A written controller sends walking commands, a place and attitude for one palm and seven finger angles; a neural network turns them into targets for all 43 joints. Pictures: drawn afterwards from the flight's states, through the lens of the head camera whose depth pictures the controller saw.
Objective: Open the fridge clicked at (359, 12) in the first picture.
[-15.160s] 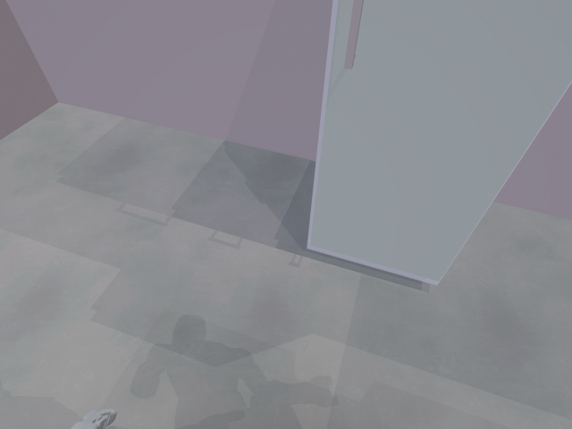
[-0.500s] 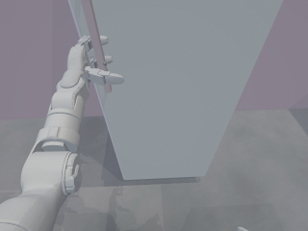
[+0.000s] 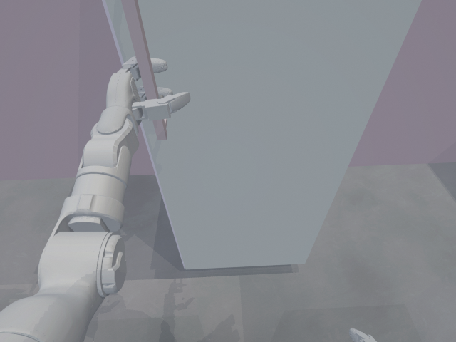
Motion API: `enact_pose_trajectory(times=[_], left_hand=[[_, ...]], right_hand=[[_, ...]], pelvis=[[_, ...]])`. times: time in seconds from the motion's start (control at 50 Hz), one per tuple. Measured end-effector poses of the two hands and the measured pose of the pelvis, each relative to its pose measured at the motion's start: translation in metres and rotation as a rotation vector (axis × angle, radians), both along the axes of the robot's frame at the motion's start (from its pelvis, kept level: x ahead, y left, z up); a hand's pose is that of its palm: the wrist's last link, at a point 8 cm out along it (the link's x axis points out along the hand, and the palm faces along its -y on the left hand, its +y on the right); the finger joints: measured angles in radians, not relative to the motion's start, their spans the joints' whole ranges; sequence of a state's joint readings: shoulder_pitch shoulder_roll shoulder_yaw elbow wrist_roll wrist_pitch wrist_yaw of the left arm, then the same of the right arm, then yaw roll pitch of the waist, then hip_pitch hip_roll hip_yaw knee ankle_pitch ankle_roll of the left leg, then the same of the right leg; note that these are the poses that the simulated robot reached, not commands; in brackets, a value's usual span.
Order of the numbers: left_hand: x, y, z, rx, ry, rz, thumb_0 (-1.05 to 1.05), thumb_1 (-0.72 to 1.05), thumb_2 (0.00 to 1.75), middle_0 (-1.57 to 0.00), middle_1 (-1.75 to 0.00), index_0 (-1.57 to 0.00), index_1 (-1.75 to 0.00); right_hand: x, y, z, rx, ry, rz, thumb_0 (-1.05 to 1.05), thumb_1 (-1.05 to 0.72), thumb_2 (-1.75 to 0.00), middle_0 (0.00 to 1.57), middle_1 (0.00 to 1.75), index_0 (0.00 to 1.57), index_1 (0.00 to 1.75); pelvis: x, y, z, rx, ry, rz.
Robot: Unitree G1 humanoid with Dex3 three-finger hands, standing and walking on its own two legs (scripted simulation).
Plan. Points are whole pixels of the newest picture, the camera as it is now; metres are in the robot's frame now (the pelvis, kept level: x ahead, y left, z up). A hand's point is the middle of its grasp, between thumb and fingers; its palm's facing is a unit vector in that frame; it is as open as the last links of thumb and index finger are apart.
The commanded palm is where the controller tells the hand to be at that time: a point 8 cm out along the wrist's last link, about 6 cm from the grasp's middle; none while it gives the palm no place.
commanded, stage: grip the handle and tug to test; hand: left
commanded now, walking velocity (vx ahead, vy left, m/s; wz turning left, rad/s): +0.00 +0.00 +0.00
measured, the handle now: (146, 57) +0.51 +0.16 +0.27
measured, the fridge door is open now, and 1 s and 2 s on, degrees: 0 0 5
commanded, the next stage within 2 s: pull the door a little, standing still in 0.98 s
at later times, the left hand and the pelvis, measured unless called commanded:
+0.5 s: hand (165, 96) +0.47 +0.13 +0.22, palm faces +0.07 -1.00 +0.01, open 5.0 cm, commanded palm +0.44 +0.18 +0.22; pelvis +0.00 -0.01 +0.00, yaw +0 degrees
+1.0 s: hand (162, 100) +0.45 +0.13 +0.22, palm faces +0.07 -1.00 +0.02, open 5.4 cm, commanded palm +0.41 +0.18 +0.22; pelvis +0.03 -0.01 +0.00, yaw -1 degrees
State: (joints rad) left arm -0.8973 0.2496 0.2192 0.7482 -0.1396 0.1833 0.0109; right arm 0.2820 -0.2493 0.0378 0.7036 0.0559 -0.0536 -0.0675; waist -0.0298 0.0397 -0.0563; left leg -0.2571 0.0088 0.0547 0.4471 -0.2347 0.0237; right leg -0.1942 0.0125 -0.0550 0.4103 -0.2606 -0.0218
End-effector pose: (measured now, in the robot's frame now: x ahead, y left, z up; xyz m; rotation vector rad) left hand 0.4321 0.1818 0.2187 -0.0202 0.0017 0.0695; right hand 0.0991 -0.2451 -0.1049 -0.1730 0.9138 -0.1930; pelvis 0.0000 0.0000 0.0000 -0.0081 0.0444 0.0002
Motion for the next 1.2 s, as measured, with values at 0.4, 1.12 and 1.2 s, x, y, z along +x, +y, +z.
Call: enact_pose_trajectory(times=[0.4, 1.12, 1.2], left_hand=[[0.013, -0.002, -0.004, 0.004, 0.011, -0.009, 0.01, 0.79, 0.86, -0.44, -1.39, -0.44, -1.39], [-0.005, -0.002, -0.004, 0.015, -0.017, 0.003, 0.02, 0.79, 0.79, -0.33, -1.40, -0.33, -1.36], [-0.005, -0.001, -0.003, 0.012, -0.007, -0.001, 0.02, 0.78, 0.80, -0.34, -1.39, -0.35, -1.37]], right_hand=[[-0.013, -0.013, -0.005, -0.019, 0.057, -0.013, 0.01, -0.90, -0.90, 0.20, 0.30, 0.20, 0.29], [0.086, -0.003, 0.018, 0.031, -0.110, 0.023, 0.01, -0.90, -0.90, 0.20, 0.30, 0.20, 0.29], [0.101, 0.002, 0.017, 0.024, -0.106, 0.059, 0.01, -0.90, -0.90, 0.20, 0.30, 0.20, 0.29]], pelvis=[[0.002, -0.007, 0.000, 0.002, 0.016, 0.009], [0.038, -0.008, 0.002, 0.010, -0.003, -0.024], [0.042, -0.008, 0.001, 0.010, -0.003, -0.008]])
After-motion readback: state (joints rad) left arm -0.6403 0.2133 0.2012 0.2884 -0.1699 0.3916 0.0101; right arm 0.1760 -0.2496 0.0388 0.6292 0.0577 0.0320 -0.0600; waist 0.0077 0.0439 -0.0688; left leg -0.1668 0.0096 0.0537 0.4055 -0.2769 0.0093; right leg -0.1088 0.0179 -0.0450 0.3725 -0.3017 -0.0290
